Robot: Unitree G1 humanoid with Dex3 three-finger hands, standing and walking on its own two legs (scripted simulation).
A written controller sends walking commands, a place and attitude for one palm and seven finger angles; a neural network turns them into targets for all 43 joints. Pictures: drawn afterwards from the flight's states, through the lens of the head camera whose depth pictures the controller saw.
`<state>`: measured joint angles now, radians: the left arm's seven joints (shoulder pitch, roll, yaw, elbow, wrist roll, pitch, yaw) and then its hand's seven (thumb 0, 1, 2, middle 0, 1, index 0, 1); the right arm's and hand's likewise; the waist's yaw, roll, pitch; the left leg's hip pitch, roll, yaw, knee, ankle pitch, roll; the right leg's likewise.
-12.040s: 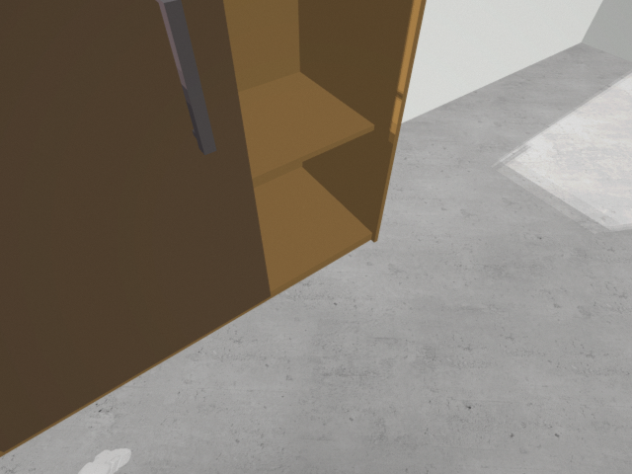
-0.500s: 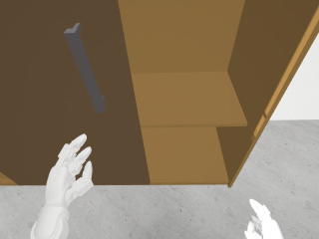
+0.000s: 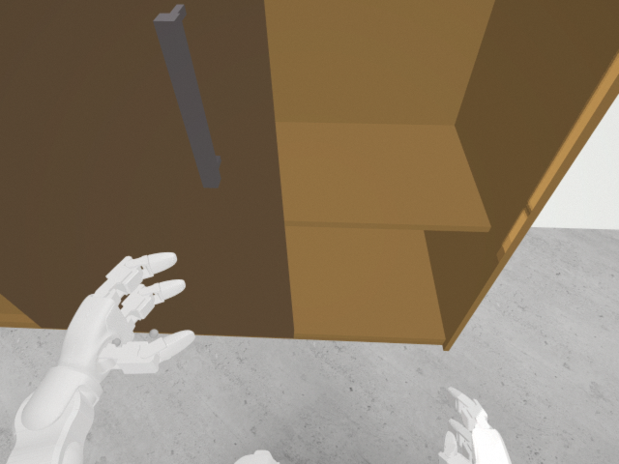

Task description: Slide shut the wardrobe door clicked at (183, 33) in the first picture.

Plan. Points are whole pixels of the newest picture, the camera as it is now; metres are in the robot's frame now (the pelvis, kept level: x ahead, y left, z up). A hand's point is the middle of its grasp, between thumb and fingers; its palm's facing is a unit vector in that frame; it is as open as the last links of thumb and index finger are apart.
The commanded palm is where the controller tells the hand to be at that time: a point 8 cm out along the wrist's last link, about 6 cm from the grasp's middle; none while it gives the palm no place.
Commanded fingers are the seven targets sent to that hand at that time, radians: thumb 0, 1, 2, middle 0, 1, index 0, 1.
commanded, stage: raise the hand with hooked fingers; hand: left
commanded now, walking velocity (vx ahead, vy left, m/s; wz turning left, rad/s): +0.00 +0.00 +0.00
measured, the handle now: (197, 106) +0.57 +0.20 +0.17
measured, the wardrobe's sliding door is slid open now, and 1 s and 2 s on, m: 0.50 0.50 0.50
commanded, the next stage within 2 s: move the hooked fingers beside the handle in 1.32 s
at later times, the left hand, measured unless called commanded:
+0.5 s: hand (56, 271) +0.27 +0.28 +0.16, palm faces +0.06 -0.99 -0.08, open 13.5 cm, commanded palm +0.24 +0.32 +0.16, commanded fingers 0.00 -0.50 0.30 -0.30 -1.20 -0.30 -1.20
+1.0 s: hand (44, 232) +0.30 +0.28 +0.20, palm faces +0.02 -0.99 -0.10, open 14.0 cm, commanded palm +0.26 +0.33 +0.21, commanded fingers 0.00 -0.50 0.30 -0.30 -1.20 -0.30 -1.20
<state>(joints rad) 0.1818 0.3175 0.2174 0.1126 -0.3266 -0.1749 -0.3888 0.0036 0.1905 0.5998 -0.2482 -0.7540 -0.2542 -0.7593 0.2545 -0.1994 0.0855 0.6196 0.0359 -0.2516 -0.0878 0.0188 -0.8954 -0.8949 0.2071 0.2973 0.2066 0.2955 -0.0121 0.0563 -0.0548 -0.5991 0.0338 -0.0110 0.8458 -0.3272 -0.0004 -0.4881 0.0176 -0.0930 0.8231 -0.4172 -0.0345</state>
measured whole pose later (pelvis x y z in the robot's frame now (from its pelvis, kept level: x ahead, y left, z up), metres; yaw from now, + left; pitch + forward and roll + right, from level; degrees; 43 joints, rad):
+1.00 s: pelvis +0.02 +0.00 +0.04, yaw +1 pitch -1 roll -1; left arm -0.10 0.48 0.45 0.22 -0.35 0.08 -0.50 -0.01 -0.50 0.30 -0.30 -1.20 -0.30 -1.20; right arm 0.23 -0.29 0.08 0.65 0.07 -0.27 -0.09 0.02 -0.90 -0.90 0.20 0.30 0.20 0.30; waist 0.03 0.08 -0.01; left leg -0.29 0.01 0.00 0.52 -0.21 0.01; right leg -0.18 0.01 -0.08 0.49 -0.29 -0.02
